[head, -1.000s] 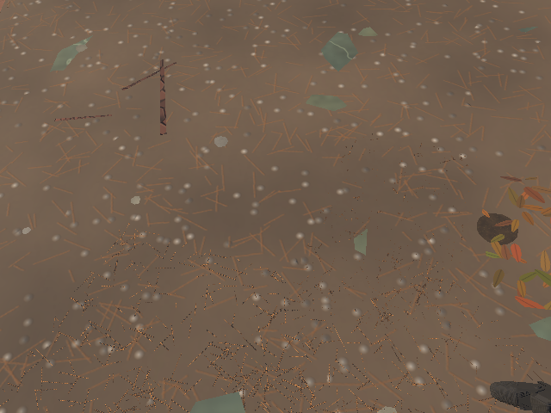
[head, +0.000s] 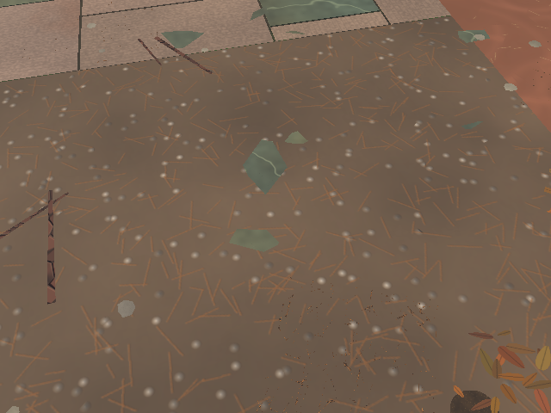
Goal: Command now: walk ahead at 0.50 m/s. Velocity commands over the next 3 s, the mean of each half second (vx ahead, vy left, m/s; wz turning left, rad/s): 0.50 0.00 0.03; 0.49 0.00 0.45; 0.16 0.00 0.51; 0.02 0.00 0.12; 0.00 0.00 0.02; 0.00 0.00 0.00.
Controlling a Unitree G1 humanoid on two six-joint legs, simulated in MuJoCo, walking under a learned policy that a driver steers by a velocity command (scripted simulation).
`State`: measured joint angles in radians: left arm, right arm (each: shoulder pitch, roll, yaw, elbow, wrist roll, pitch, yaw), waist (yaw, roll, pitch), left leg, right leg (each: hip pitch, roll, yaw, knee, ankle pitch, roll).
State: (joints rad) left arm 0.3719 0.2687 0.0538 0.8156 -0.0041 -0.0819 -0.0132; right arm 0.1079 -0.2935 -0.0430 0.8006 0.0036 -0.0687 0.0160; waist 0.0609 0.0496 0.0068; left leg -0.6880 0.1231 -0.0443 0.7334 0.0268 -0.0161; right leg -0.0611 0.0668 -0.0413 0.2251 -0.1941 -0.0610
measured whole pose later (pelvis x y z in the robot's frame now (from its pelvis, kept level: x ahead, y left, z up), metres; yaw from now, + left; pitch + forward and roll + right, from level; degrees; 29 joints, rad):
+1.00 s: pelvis +0.53 +0.02 +0.00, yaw +17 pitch +1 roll -2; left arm 0.29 0.27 0.07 0.88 0.01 -0.09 0.00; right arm 0.18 -0.31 -0.08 0.74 0.02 -0.02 0.01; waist 0.05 0.05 0.03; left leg -0.68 0.11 -0.05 0.93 -0.11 0.00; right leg -0.07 0.01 -0.17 0.26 -0.20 -0.02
